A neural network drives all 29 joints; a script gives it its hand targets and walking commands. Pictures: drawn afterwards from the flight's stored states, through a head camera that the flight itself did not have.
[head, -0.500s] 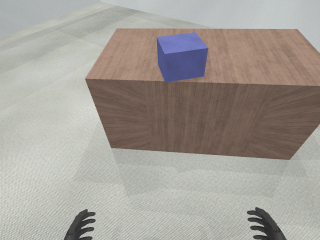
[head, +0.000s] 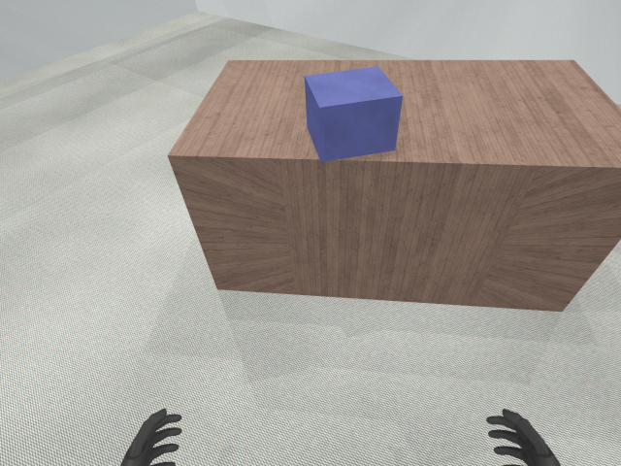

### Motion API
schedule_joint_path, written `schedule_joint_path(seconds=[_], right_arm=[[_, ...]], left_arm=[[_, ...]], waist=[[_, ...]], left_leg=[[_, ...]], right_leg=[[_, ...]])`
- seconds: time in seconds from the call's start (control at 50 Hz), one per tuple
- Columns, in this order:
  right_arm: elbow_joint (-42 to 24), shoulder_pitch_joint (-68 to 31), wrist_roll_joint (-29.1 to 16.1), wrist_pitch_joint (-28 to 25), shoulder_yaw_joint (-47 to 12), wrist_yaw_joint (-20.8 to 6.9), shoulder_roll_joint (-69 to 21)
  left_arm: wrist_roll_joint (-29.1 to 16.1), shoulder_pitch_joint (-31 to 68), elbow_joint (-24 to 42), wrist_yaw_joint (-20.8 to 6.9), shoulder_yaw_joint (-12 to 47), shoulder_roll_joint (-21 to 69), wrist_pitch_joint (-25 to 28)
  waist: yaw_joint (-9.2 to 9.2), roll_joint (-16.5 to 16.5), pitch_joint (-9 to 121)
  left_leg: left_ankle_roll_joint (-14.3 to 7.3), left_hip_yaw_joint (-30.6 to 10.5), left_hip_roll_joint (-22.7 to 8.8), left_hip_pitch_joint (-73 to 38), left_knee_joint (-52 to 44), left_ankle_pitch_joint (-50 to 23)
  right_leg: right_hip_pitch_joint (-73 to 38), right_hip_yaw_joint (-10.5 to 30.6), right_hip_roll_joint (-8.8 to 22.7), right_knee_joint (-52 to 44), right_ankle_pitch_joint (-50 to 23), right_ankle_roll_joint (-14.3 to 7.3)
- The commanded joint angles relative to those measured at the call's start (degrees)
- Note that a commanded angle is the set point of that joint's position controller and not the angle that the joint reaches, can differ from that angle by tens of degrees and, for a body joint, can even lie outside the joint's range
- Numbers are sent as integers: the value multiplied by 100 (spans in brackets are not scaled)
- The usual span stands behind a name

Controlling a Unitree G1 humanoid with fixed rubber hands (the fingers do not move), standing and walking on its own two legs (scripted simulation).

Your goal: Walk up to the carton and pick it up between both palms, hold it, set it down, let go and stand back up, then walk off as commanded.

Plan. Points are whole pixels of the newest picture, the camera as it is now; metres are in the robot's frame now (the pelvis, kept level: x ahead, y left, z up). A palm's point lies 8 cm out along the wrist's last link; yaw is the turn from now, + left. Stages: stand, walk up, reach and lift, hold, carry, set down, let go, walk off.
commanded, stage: stand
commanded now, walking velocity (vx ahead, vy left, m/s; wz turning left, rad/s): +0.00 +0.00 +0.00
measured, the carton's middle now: (349, 113) +1.00 -0.08 -0.04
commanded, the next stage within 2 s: walk up in 0.34 s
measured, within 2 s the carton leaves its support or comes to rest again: neither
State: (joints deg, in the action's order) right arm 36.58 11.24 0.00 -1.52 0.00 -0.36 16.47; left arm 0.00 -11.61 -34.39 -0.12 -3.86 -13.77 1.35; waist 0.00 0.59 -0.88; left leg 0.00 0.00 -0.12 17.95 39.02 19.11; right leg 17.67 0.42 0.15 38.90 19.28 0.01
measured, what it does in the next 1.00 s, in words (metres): steps on the spot: right foot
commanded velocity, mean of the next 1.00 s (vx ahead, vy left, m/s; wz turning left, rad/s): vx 0.00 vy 0.00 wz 0.00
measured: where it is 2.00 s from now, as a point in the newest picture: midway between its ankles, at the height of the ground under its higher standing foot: (335, 455)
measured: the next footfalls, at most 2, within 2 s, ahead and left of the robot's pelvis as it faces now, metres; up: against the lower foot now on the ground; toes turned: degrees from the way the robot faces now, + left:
right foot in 0.88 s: +0.13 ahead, -0.15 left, +0.00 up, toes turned -1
left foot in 1.32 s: +0.32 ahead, +0.11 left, +0.00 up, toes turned -2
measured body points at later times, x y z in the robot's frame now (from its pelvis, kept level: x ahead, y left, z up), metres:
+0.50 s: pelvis -0.01 +0.00 +0.00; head -0.02 -0.01 +0.45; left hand +0.16 +0.26 -0.07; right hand +0.15 -0.27 -0.09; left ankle +0.02 +0.12 -0.72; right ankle +0.02 -0.12 -0.72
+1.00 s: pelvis +0.07 -0.05 +0.00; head +0.07 -0.07 +0.45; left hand +0.14 +0.25 -0.08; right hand +0.20 -0.33 -0.09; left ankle +0.05 +0.10 -0.66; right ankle +0.08 -0.14 -0.72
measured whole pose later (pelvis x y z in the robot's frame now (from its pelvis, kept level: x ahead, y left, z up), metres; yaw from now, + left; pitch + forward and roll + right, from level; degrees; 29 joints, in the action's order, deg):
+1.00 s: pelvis +0.07 -0.05 +0.00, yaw -1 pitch -2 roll +1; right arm 32.5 17.0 0.0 -1.2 1.2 -0.9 21.5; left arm 0.0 -25.7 -34.4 -1.3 -4.6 -18.5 3.8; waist 0.1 1.8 -1.3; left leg -1.2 0.0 -1.3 24.4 61.8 27.3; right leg 18.3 -0.5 0.0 39.7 19.9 -1.8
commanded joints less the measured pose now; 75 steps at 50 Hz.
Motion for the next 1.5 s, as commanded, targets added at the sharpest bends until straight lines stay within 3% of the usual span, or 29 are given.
schedule_joint_path(seconds=[0.0,0.46,0.5,0.52,0.54,0.62,0.66,0.68,0.7,0.72,0.76,0.8,0.84,0.86,0.88,0.9,0.92,0.96,0.98,1.02,1.18,1.28,1.3,1.32,1.34,1.36,1.38,1.44,1.48], right_arm=[[-464,-349,56,-182,479,6,1237],[-272,-426,64,-194,442,-5,1332],[-308,-463,43,-155,439,-8,1339],[-504,79,256,-203,696,-41,1529],[-630,-69,339,-214,684,-79,1518],[-746,172,374,-353,743,-94,1491],[-669,539,360,-412,738,-72,1577],[-554,980,349,-423,772,-26,1717],[-525,1236,394,-397,848,30,1977],[-572,1345,412,-378,865,71,2047],[-591,1168,437,-363,862,85,2024],[-750,768,407,-319,834,58,1954],[-901,151,350,-252,817,4,1890],[-908,35,370,-189,716,-31,1625],[-1087,-51,344,-156,555,-62,1105],[-1356,-169,276,-150,513,-83,1101],[-1347,-160,305,-128,666,-36,1598],[-1238,165,276,-134,704,-78,1680],[-1176,288,312,-153,704,-79,1631],[-1139,353,327,-115,639,-116,1443],[-1308,-32,312,-24,594,-188,1375],[-887,1032,350,-109,726,-84,1611],[-733,1545,350,-151,829,-38,1846],[-810,1941,385,-163,975,50,2344],[-926,1749,361,-134,934,84,2440],[-940,1443,302,-127,916,99,2353],[-916,1239,288,-127,897,106,2315],[-909,1060,204,-154,828,57,2140],[-1012,789,273,-149,815,13,2061]], left_arm=[[17,350,365,-29,-282,-1419,189],[-33,386,282,-26,-233,-1426,194],[-44,308,280,-33,-228,-1465,162],[131,-506,492,-134,-330,-1639,165],[148,-605,444,-168,-432,-1751,154],[143,-563,668,-218,-443,-1726,240],[153,-296,785,-204,-386,-1603,290],[134,-27,947,-215,-316,-1394,295],[197,17,1083,-195,-341,-1394,276],[250,100,1264,-201,-390,-1580,250],[249,-116,1234,-239,-402,-1572,283],[258,-464,1067,-292,-375,-1569,302],[228,-1228,778,-303,-438,-1626,303],[210,-1961,477,-214,-495,-1707,332],[275,-2479,324,-85,-597,-2126,378],[326,-2238,547,-6,-624,-2401,369],[276,-2152,546,31,-626,-2410,363],[268,-1946,656,73,-514,-2113,394],[240,-1974,654,95,-501,-2116,394],[203,-2140,645,118,-449,-2051,403],[233,-2188,767,85,-465,-2062,235],[178,-1540,893,22,-372,-1878,142],[188,-1482,896,4,-306,-1674,155],[120,-1669,994,-38,-230,-1376,173],[160,-1495,1135,-11,-342,-1711,104],[182,-1315,1132,-18,-425,-1989,3],[132,-1460,1022,-62,-422,-1994,-23],[230,-1832,614,-142,-439,-1980,8],[203,-1760,573,-197,-423,-1818,-21]], waist=[[8,-58,86],[18,-45,271],[26,-78,54],[-11,-189,390],[75,-337,-231],[-70,-70,-202],[-320,27,29],[-569,599,137],[-628,920,-163],[-690,577,-288],[-530,443,-373],[-372,899,-210],[188,750,-165],[536,214,148],[812,-1258,186],[612,-1281,-390],[508,-789,-711],[321,-308,-480],[266,-355,-321],[298,-692,-252],[570,-948,-484],[-101,-518,0],[-362,60,278],[-571,1488,796],[-522,1217,85],[-425,623,-517],[-246,567,-513],[-75,924,-240],[33,1176,-395]], left_leg=[[-249,-561,-621,-298,-882,-1104],[-262,-652,-656,-406,-1024,-1086],[-228,-620,-633,-330,-1050,-871],[-560,-448,-321,-418,-813,1682],[-606,-739,-363,88,-818,2363],[-517,-549,-322,-299,-699,1097],[-733,-1056,-603,-1203,-1084,1262],[-1013,-1952,-1154,-2155,-1739,1599],[-1356,-2878,-1892,-2581,-2173,1508],[-1649,-2981,-2110,-2328,-2156,1376],[-1590,-2272,-1888,-1910,-1964,1061],[-1324,-1472,-1479,-1315,-1906,993],[-981,-721,-1139,241,-1372,1566],[-718,-221,-659,921,-63,1560],[-304,273,-101,2090,2122,1370],[-139,-90,313,3197,2745,1749],[-172,-648,-39,3229,3006,1453],[-58,-426,-358,3120,2869,929],[-45,-389,-449,2824,2563,665],[-17,-109,-418,2641,2267,350],[-123,106,-429,1943,786,-620],[-341,334,-4,-1248,-542,-1026],[-553,-79,-213,-2007,-553,-550],[-1075,-2488,-1629,-2441,-1467,1747],[-1408,-4082,-2247,-1399,-2715,3581],[-1486,-3960,-2267,-740,-2752,3819],[-1440,-3344,-2095,-784,-2599,3398],[-999,-1921,-1418,-117,-2680,2589],[-1063,-1472,-1294,74,-2763,2405]], right_leg=[[-301,518,560,-951,-1070,-262],[-412,558,586,-1026,-911,-271],[-272,628,626,-1168,-625,-273],[-175,935,463,-1099,1944,-568],[361,1326,576,-1212,3008,-637],[504,1595,747,-1319,1988,-724],[1082,1035,433,-696,1322,-515],[1961,361,27,287,925,-294],[2851,-59,41,1057,1156,-127],[2934,188,349,1265,1221,-62],[2568,206,474,949,1142,-110],[1601,-121,330,415,648,-140],[-301,-340,132,-306,-169,-219],[-1473,-169,-104,-748,192,-276],[-2189,1884,990,-1679,1109,-522],[-1816,4203,1849,-2584,1435,-1106],[-1638,4246,1978,-2481,1113,-1336],[-1948,3115,1675,-2041,-532,-1261],[-1911,2732,1455,-1921,-1331,-965],[-1825,2003,1228,-1641,-3016,-963],[-1313,1470,1084,-1487,-1961,-959],[389,933,824,-362,-157,-692],[835,675,555,678,-28,-620],[1543,201,-26,2470,1104,-309],[2115,380,-265,3044,1671,-204],[2157,533,3,3345,1386,-218],[2195,450,148,3250,1106,-180],[1305,220,254,2587,611,-85],[1115,31,240,2165,538,-47]])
